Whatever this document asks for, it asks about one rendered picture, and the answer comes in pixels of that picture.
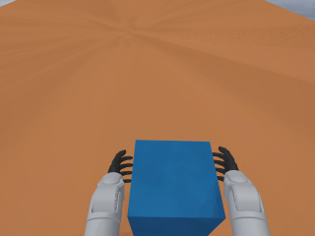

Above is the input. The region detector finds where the robot right forearm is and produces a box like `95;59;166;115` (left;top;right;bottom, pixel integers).
223;170;271;236

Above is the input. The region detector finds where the carton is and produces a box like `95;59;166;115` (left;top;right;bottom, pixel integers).
127;140;226;236

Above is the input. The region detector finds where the left robot hand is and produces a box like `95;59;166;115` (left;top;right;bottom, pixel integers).
107;149;133;183

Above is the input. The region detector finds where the robot left forearm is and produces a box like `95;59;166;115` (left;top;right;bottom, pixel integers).
84;172;125;236

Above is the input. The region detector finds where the right robot hand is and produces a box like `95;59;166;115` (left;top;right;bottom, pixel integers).
212;147;239;181

